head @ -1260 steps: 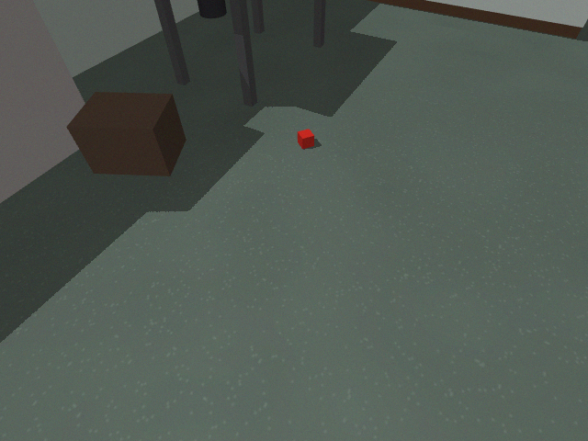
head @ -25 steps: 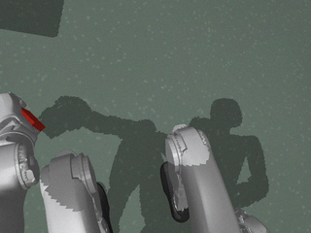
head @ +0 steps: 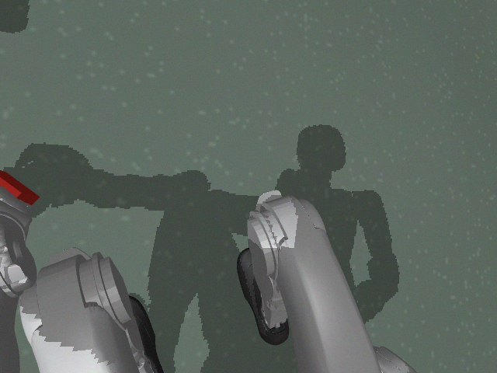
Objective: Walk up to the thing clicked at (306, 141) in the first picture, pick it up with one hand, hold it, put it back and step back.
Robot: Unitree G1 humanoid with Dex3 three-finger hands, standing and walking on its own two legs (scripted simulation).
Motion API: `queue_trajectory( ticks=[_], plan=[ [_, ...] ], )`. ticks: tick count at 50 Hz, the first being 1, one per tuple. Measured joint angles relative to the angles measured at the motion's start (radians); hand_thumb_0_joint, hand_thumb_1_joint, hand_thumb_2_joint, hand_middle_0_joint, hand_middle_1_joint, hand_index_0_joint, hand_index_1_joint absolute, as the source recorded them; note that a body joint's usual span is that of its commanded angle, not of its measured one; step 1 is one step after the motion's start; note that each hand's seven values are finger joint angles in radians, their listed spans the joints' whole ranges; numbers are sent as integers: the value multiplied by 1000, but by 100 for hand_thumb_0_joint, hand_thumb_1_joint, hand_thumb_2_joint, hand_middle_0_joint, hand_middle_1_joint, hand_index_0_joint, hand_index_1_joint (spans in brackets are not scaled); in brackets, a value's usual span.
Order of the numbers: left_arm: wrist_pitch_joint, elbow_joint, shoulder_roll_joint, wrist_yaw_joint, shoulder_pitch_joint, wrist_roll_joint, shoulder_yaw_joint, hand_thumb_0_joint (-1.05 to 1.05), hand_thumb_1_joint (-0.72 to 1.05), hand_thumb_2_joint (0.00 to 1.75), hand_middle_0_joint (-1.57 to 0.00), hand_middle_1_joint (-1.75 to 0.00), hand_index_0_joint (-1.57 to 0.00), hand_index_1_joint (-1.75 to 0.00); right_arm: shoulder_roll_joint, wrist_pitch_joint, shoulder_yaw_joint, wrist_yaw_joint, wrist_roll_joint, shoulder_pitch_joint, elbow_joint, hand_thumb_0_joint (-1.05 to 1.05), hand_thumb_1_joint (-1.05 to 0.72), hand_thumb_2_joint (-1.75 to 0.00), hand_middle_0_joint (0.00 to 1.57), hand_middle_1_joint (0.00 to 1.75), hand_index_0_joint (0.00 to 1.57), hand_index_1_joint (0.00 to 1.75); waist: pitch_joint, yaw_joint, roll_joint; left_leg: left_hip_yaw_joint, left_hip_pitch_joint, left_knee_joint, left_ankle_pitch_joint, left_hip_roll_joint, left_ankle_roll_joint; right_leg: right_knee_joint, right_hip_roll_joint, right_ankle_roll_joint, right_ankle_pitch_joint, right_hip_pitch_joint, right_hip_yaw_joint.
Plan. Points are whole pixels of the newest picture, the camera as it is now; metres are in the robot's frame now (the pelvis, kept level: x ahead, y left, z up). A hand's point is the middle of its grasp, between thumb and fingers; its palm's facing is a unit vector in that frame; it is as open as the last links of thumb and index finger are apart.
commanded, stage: rest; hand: left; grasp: from above
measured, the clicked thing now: out of the picture +0.41 +0.31 -0.26
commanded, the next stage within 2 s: open in 0.40 s
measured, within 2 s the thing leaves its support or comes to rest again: rests again in 0.10 s
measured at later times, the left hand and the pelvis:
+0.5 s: hand out of the picture +0.41 +0.30 -0.24, palm faces -0.32 -0.35 -0.88, open 9.7 cm; pelvis -0.01 +0.00 +0.00, yaw -2 degrees
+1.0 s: hand out of the picture +0.41 +0.30 -0.25, palm faces -0.31 -0.35 -0.89, open 12.0 cm; pelvis -0.01 +0.01 +0.00, yaw -3 degrees
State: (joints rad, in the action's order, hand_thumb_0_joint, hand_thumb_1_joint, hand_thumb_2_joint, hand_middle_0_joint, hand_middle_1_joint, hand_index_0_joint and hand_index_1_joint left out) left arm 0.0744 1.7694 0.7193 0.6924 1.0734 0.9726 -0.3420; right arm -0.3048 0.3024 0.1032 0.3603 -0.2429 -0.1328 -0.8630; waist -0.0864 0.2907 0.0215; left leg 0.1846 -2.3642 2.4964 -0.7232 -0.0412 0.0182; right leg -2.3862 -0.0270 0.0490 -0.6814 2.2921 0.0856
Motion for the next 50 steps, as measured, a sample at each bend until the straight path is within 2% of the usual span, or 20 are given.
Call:
queue_trajectory(
  ticks=[18, 30, 39, 45, 48, 50],
  plan=[
    [-30, 82, 78, 55, -4, 24, -24, 0, -6, 52, -79, -44, -85, -43, -33, 33, 33, 32, -7, 11, 24, 0, -92, -91, 20, 30, 19, 30, -24, 39, 33, 36, 12, 23, 1, 1, -5, 8, -8, 8, 12, -32, 30],
    [-39, 139, 124, 71, 16, 33, -16, 0, -5, 51, -78, -45, -84, -44, -34, 57, 62, 37, -14, 18, 28, 0, -92, -90, 20, 30, 19, 30, -48, 58, 43, 50, 17, 29, 13, 0, -9, 16, -14, 14, 30, -45, 42],
    [-40, 147, 147, 81, 15, 35, -31, 0, -7, 54, -65, -51, -67, -51, -34, 77, 83, 46, -18, 12, 31, 0, -91, -90, 20, 30, 19, 30, -73, 70, 59, 60, 25, 33, 20, 2, -8, 19, -16, 14, 39, -57, 50],
    [-36, 145, 159, 79, 21, 22, -15, 0, -16, 60, -57, -57, -56, -58, -44, 92, 89, 52, -21, 12, 28, 0, -91, -90, 20, 30, 19, 30, -82, 75, 61, 63, 24, 37, 20, 4, -10, 19, -15, 17, 38, -61, 52],
    [-36, 133, 159, 81, 15, 18, -24, 0, -20, 63, -53, -59, -52, -61, -47, 98, 86, 55, -18, 10, 27, 0, -91, -90, 20, 30, 19, 30, -84, 72, 62, 65, 26, 38, 17, 4, -9, 19, -16, 15, 36, -63, 54],
    [-34, 129, 157, 80, 14, 13, -11, 0, -22, 65, -50, -61, -49, -63, -48, 100, 87, 58, -19, 9, 29, 0, -91, -90, 20, 30, 19, 30, -84, 71, 64, 66, 29, 39, 15, 4, -8, 18, -15, 15, 35, -65, 54]
  ],
)
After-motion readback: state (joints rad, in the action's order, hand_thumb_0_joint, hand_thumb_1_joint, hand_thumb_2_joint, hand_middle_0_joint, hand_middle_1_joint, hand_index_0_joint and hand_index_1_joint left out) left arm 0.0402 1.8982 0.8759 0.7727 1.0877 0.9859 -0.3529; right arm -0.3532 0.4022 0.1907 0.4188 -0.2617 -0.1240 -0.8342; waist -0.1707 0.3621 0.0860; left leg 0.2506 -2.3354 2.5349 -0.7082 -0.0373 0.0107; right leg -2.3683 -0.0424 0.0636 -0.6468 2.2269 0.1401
